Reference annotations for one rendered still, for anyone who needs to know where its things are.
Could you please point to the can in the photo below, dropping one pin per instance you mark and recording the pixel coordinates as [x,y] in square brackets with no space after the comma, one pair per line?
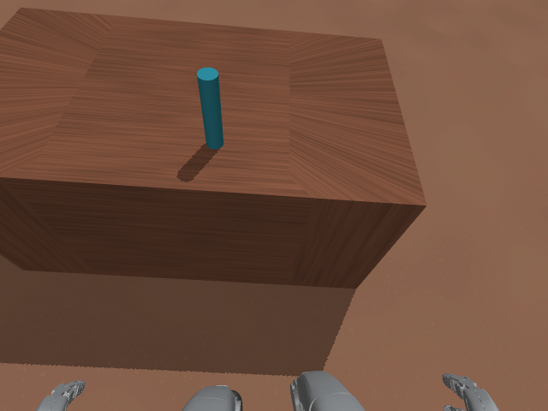
[211,107]

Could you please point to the right robot hand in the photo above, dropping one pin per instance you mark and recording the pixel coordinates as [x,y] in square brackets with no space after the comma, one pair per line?
[476,399]

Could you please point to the left robot hand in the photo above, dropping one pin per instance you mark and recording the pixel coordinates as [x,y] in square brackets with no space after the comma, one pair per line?
[61,396]

